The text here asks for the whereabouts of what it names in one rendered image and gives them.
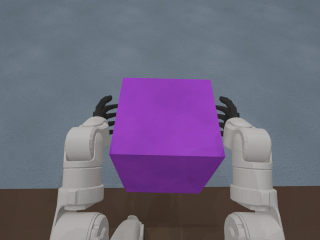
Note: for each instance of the left robot hand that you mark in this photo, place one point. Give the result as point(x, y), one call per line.
point(101, 109)

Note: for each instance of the robot left thigh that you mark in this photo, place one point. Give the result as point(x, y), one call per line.
point(129, 229)

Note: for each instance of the left robot forearm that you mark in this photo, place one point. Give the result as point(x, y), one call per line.
point(82, 174)

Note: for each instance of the right robot hand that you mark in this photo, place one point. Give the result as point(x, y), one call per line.
point(230, 112)

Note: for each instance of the left robot upper arm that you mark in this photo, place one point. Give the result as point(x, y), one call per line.
point(81, 226)

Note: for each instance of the left robot shin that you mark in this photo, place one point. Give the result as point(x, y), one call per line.
point(132, 217)

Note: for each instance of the right robot upper arm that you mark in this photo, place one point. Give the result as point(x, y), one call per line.
point(252, 226)

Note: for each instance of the carton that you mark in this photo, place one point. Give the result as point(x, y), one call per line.
point(166, 136)

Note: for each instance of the right robot forearm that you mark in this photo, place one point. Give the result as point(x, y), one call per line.
point(252, 179)

